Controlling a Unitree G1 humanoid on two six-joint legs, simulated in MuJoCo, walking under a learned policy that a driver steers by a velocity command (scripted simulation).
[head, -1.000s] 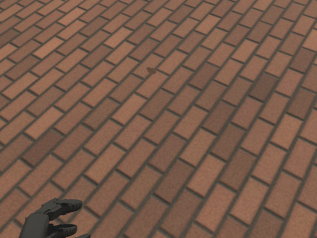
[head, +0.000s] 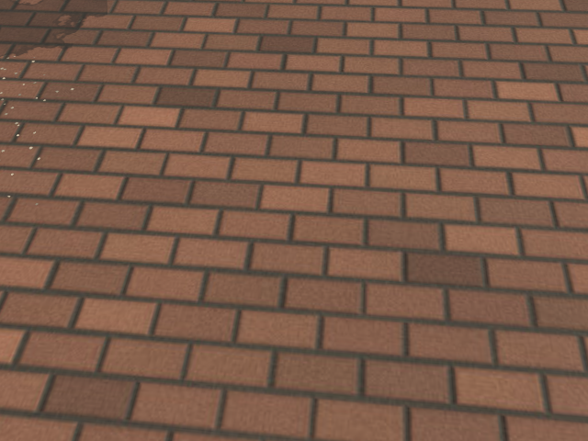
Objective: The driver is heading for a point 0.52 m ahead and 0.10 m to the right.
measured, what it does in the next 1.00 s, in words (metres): walks ahead, turning right: left foot, then right foot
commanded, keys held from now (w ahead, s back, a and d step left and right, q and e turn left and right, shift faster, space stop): shift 0.02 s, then e+shift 0.34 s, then w+e+shift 0.30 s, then w+q+shift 0.26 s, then q+shift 0.08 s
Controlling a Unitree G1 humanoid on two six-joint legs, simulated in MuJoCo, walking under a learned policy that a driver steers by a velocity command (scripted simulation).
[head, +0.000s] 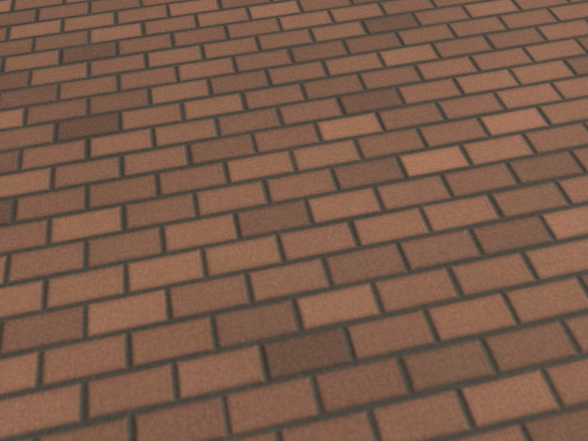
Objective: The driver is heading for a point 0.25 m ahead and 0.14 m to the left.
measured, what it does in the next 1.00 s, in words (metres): walks ahead: left foot, then right foot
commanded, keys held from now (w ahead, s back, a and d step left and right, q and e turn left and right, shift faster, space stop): q+shift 0.06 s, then shift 0.94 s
